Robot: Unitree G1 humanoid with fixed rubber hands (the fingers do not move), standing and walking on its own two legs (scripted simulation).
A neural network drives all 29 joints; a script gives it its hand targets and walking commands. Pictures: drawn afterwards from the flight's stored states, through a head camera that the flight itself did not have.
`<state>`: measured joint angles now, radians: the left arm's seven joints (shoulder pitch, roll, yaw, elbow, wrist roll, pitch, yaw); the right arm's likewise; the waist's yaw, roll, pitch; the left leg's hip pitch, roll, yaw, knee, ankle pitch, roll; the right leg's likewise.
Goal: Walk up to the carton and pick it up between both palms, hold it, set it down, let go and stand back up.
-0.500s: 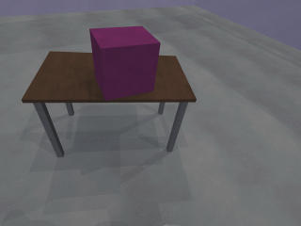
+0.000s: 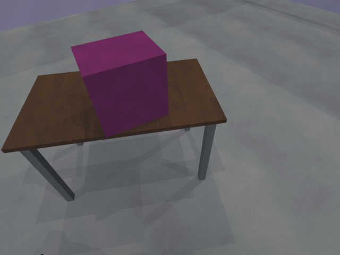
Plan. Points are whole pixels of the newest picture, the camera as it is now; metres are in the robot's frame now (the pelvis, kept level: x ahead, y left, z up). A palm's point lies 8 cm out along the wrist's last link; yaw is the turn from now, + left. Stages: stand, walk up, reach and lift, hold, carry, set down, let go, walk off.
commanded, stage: walk up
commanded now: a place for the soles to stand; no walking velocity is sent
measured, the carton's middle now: (124, 83) +0.79 +0.14 -0.03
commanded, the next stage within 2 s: none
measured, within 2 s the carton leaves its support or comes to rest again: neither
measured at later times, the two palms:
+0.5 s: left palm (24, 247) +0.22 +0.37 -0.11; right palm (278, 238) +0.17 -0.26 -0.06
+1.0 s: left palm (16, 235) +0.23 +0.37 -0.06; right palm (268, 240) +0.18 -0.25 -0.12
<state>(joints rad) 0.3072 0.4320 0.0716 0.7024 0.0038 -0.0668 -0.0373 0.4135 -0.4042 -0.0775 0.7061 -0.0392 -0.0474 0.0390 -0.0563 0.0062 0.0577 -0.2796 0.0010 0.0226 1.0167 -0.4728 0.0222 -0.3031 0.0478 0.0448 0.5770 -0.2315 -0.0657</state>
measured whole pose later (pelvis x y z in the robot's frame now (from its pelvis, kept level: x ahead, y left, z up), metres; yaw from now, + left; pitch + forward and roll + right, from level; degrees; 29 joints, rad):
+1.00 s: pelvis +0.11 +0.05 -0.01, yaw +1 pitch -3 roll +1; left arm 0.23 0.41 0.07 0.70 0.00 -0.01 0.00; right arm 0.28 -0.39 -0.07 0.71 -0.04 -0.01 0.02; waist -0.06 0.06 0.12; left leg -0.34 0.01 0.03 0.62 -0.27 0.03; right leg -0.29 0.02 0.02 0.65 -0.29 -0.02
